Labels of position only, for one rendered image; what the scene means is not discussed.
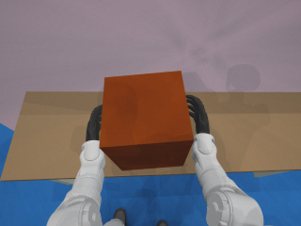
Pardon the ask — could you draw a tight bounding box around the left robot shin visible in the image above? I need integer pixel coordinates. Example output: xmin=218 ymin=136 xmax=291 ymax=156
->
xmin=110 ymin=218 xmax=124 ymax=224

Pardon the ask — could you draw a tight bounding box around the robot right hand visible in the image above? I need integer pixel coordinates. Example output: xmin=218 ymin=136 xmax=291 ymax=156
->
xmin=185 ymin=95 xmax=210 ymax=134

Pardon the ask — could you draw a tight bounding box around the robot right upper arm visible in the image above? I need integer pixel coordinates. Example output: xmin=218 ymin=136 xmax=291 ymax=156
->
xmin=206 ymin=190 xmax=273 ymax=226

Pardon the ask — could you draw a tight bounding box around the table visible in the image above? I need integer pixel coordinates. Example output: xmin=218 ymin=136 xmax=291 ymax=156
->
xmin=0 ymin=91 xmax=301 ymax=186

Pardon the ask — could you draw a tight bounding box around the left robot forearm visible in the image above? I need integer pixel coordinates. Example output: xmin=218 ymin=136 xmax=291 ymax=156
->
xmin=46 ymin=140 xmax=105 ymax=226

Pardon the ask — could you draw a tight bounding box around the left robot foot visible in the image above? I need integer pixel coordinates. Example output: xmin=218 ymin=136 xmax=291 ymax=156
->
xmin=113 ymin=208 xmax=127 ymax=226

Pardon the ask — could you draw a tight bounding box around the carton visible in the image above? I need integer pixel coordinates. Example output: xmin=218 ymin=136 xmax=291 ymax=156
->
xmin=99 ymin=71 xmax=194 ymax=170

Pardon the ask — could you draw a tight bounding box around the robot left upper arm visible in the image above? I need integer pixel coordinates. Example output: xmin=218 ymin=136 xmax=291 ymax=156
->
xmin=47 ymin=202 xmax=103 ymax=226

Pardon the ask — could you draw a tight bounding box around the robot left hand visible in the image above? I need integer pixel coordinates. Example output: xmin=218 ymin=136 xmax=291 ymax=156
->
xmin=86 ymin=105 xmax=103 ymax=142

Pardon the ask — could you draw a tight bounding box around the right robot forearm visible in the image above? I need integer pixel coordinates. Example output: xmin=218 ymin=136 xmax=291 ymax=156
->
xmin=191 ymin=133 xmax=264 ymax=224

